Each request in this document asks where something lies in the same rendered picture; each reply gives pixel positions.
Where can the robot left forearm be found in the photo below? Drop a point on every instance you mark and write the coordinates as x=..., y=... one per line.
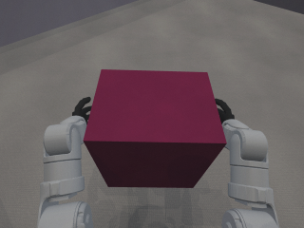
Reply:
x=62, y=153

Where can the robot right hand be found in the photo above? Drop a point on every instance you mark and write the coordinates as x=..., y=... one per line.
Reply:
x=226, y=113

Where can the robot right upper arm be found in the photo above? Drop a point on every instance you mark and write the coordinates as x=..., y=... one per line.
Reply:
x=245, y=218

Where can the carton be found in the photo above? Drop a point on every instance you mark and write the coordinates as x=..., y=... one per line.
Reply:
x=153, y=128

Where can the robot right forearm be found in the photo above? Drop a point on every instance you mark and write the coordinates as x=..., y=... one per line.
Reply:
x=249, y=174

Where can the robot left upper arm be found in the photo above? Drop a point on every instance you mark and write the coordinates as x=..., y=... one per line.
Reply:
x=75, y=214

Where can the robot left hand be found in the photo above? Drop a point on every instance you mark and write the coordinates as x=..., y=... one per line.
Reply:
x=80, y=111

